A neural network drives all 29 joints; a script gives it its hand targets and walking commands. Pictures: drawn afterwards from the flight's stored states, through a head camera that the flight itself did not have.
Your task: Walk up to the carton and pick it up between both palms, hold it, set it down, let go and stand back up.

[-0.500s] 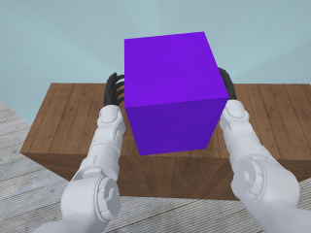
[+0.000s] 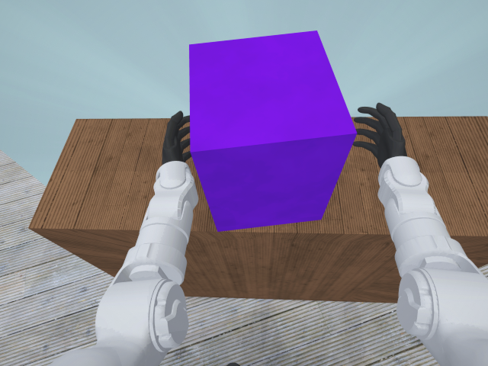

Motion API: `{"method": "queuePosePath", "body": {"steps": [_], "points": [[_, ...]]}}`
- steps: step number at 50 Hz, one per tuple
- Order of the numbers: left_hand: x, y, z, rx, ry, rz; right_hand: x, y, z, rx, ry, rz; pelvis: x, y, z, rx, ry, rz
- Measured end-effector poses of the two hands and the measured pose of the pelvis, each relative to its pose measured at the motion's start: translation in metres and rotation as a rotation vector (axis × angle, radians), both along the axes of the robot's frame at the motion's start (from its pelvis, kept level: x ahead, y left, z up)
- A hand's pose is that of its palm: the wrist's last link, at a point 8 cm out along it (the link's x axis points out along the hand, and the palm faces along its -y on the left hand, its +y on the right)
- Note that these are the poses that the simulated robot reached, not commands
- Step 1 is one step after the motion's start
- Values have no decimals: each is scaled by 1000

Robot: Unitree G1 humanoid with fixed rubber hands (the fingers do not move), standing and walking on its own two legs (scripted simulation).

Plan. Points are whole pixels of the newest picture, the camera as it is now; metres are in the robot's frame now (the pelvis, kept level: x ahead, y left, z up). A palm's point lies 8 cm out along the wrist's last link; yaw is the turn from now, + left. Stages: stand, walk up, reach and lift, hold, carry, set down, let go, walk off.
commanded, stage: set down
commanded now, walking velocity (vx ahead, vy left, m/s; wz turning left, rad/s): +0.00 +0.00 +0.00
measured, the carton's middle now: (262, 141) +0.48 +0.05 +0.05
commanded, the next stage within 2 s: none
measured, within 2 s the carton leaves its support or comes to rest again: neither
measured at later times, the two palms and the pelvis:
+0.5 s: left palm (169, 206) +0.35 +0.18 +0.05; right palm (405, 182) +0.41 -0.17 +0.07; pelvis -0.04 +0.00 +0.00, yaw +0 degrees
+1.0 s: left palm (167, 231) +0.31 +0.17 +0.04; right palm (437, 227) +0.34 -0.21 +0.05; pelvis -0.05 -0.01 +0.00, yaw +0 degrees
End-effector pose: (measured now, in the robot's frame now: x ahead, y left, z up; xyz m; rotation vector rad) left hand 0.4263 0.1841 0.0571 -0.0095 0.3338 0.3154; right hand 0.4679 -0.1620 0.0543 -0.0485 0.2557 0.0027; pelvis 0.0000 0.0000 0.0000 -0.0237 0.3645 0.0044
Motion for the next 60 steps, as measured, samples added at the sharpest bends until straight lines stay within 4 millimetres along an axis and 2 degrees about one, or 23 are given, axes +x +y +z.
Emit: {"method": "queuePosePath", "body": {"steps": [6, 19, 29, 36, 46, 60], "points": [[-14, -3, 2, 12, -9, -6, -15, -5, -2, 33, -2, -1, -8, -4, 0, 5, -15, 0], [-59, -3, -5, 19, -2, -24, -44, -8, 15, 50, -22, 14, -34, -4, -1, 6, -53, -1], [-86, -9, -12, 7, -2, -31, -72, -15, 7, 32, 40, 28, -48, -6, -2, 8, -76, -2], [-92, -18, -11, 13, -16, -48, -87, -28, 3, 33, 40, 15, -51, -9, -3, 13, -86, -2], [-109, -13, -13, 22, -29, -22, -113, -47, -7, 42, 21, 4, -48, -12, -2, 17, -109, -2], [-135, -11, -15, 21, -20, -20, -139, -52, -1, 39, 7, 22, -48, -12, 1, 17, -187, 0]]}}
